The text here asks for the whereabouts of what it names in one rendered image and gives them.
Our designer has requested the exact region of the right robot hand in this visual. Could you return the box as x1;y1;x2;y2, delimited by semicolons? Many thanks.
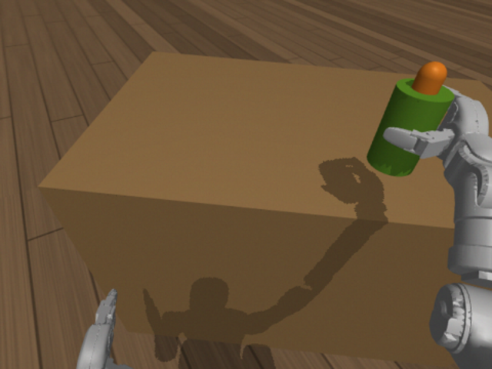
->
383;85;489;160

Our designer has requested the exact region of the left robot hand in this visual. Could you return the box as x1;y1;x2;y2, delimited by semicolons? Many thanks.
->
76;288;134;369

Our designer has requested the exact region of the bottle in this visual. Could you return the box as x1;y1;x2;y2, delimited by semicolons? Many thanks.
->
367;61;454;177

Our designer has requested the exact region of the right robot arm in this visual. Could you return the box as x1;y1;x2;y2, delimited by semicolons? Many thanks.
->
429;133;492;369

